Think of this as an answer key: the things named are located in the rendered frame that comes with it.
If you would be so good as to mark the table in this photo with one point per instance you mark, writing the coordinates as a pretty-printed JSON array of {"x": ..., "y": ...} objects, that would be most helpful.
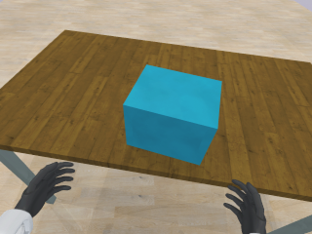
[{"x": 67, "y": 104}]

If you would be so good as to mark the robot left forearm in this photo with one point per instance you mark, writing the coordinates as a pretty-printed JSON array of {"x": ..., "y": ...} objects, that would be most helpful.
[{"x": 16, "y": 221}]

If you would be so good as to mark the left robot hand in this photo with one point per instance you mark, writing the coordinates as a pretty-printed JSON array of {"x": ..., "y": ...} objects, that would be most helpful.
[{"x": 42, "y": 187}]

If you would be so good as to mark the carton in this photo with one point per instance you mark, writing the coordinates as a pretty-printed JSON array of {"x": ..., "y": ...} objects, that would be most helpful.
[{"x": 172, "y": 113}]

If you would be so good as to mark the right robot hand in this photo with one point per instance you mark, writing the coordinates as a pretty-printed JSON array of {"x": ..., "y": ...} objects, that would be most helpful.
[{"x": 251, "y": 213}]

